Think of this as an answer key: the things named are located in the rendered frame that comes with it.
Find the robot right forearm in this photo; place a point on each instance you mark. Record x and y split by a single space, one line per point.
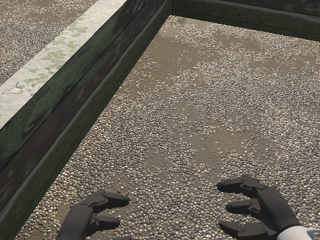
295 233

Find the right robot hand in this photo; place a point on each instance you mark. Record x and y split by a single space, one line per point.
266 204

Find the left robot hand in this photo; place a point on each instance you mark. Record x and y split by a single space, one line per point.
82 220

